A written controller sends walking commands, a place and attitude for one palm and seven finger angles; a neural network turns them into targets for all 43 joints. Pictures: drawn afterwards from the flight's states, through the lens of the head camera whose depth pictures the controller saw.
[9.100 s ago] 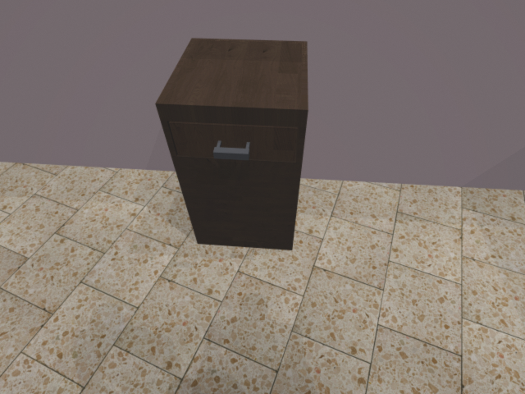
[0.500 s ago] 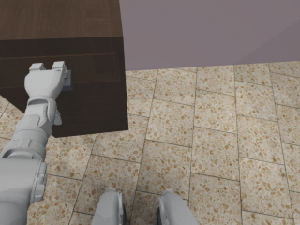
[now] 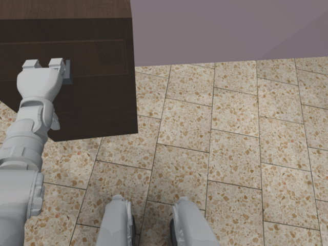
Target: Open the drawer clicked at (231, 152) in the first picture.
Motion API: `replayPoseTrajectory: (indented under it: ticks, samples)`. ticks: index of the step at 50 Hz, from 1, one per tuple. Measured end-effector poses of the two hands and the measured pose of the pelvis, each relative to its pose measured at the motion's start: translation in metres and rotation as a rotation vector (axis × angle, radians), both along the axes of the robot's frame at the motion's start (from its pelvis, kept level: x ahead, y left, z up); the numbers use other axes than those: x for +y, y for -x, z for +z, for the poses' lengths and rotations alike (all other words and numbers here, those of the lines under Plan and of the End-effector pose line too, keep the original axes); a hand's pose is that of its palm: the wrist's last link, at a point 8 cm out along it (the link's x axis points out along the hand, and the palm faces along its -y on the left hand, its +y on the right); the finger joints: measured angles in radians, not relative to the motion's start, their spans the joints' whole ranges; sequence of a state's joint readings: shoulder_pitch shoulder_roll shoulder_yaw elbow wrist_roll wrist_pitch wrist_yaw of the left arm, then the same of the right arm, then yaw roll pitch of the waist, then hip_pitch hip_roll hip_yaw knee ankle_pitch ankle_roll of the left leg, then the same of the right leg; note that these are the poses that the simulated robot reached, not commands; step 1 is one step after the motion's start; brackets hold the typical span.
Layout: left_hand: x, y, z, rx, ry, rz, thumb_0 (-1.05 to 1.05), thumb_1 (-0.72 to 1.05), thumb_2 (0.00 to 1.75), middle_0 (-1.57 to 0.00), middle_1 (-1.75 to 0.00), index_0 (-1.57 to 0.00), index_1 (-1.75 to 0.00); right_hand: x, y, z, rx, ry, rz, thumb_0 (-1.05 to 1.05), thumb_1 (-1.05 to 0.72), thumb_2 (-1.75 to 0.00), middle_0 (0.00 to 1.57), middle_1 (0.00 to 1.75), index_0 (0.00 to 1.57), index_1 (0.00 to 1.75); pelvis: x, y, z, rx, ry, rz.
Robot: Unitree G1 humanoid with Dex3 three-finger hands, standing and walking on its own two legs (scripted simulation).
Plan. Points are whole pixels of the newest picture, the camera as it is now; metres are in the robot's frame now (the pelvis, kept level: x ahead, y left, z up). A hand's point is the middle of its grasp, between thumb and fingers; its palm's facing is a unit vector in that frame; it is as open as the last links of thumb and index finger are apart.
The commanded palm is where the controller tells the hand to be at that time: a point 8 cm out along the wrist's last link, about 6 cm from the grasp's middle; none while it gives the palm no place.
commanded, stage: lower the fingers behind the handle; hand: left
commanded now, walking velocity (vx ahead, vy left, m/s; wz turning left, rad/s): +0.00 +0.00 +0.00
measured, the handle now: (49, 71) +0.55 +0.27 -0.02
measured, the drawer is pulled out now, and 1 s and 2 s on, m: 0.00 0.00 0.08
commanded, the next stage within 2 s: close the thumb around the handle in 0.44 s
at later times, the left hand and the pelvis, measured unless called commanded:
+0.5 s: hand (52, 93) +0.50 +0.27 -0.04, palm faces -0.09 -0.02 -1.00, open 13.9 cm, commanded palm +0.49 +0.23 +0.02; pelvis +0.00 +0.00 +0.00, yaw +0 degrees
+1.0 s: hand (52, 93) +0.50 +0.27 -0.04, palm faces -0.07 -0.02 -1.00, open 8.4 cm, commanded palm +0.49 +0.23 +0.02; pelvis +0.01 +0.00 +0.00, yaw +0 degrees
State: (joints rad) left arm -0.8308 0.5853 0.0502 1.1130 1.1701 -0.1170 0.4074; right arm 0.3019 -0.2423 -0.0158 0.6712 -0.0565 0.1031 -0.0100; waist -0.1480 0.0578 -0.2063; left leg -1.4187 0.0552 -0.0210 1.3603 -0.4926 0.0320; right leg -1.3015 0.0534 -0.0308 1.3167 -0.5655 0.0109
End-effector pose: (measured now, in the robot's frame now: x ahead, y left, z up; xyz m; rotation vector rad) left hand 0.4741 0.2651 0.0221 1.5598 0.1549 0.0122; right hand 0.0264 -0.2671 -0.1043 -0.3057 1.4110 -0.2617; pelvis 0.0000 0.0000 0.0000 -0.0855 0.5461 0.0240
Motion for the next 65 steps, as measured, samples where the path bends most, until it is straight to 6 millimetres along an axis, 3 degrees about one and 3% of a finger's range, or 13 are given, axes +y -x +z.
replayPoseTrajectory:
  ticks: [10, 21, 32, 40, 56, 65]
  samples:
    - [0.0, -0.004, -0.007, -0.077, -0.01, 0.013, 0.0, -0.49, 0.3, -0.3, -1.2, -0.31, -1.2, 0.004, 0.001, -0.014, 0.029, -0.012, 0.008, 0.0, -0.9, -0.9, 0.2, 0.3, 0.21, 0.3, 0.003, 0.003, -0.012, 0.017, 0.01, 0.007]
    - [-0.002, -0.011, -0.003, 0.006, -0.003, 0.027, 0.0, -0.49, 0.3, -0.31, -1.2, -0.31, -1.19, 0.01, -0.002, -0.006, 0.001, -0.017, -0.002, 0.0, -0.9, -0.9, 0.2, 0.3, 0.21, 0.3, 0.003, 0.001, -0.004, 0.011, 0.007, 0.003]
    - [0.001, -0.009, -0.006, -0.035, 0.006, -0.002, 0.0, -0.46, 0.32, -0.3, -1.21, -0.32, -1.2, 0.003, 0.001, -0.008, 0.042, -0.01, -0.005, 0.0, -0.9, -0.9, 0.2, 0.3, 0.21, 0.3, 0.003, -0.005, -0.006, 0.017, 0.006, -0.002]
    - [-0.001, -0.009, -0.005, -0.038, 0.008, 0.017, 0.0, -0.2, 0.43, -0.31, -1.23, -0.34, -1.22, 0.003, -0.008, -0.007, 0.034, -0.016, -0.004, 0.0, -0.9, -0.9, 0.2, 0.3, 0.21, 0.3, 0.003, -0.007, -0.003, 0.015, 0.006, -0.001]
    - [0.0, -0.006, -0.003, -0.033, -0.002, 0.008, 0.0, 0.62, 0.79, -0.37, -1.32, -0.38, -1.31, 0.003, -0.017, -0.006, 0.011, -0.02, 0.012, 0.0, -0.9, -0.9, 0.2, 0.3, 0.21, 0.3, 0.002, -0.008, -0.001, 0.011, 0.004, 0.004]
    - [-0.001, -0.005, -0.004, -0.035, -0.004, 0.015, 0.0, 0.67, 0.79, -0.35, -1.35, -0.37, -1.33, 0.004, -0.013, -0.007, 0.026, -0.024, 0.006, 0.0, -0.9, -0.9, 0.2, 0.3, 0.21, 0.3, 0.002, -0.007, -0.001, 0.009, 0.004, 0.004]
